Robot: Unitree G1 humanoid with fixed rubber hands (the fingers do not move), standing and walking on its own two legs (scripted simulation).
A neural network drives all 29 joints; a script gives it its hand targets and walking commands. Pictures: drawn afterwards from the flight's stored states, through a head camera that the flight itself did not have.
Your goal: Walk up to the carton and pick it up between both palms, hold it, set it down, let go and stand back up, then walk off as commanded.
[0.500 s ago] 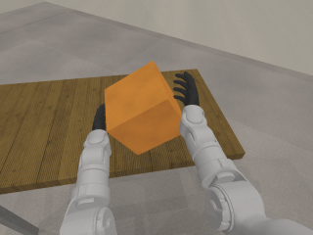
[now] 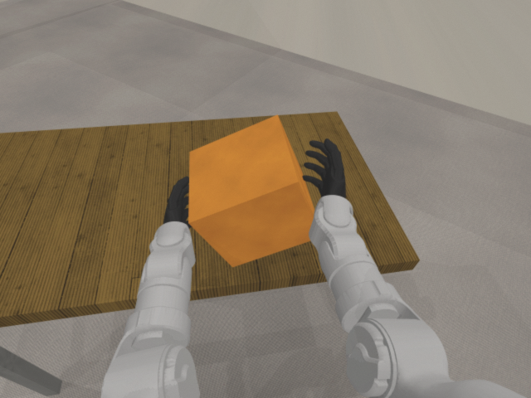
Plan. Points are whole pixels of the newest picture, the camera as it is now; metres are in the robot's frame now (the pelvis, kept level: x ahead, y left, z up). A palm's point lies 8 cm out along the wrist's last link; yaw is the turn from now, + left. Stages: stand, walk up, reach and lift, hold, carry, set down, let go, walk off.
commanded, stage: set down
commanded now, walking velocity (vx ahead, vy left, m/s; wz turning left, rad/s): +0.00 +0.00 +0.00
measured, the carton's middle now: (254, 192) +0.42 +0.01 +0.07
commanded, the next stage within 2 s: none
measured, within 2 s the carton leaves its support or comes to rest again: neither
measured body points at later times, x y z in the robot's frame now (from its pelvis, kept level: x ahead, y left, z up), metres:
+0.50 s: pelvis +0.01 +0.00 +0.00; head +0.02 +0.03 +0.45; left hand +0.40 +0.13 +0.03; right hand +0.39 -0.12 +0.08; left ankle +0.02 +0.15 -0.74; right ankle +0.00 -0.09 -0.74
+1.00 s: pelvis +0.02 +0.00 +0.00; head +0.04 +0.03 +0.45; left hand +0.41 +0.13 +0.02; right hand +0.39 -0.12 +0.06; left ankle +0.02 +0.15 -0.74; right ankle +0.00 -0.09 -0.74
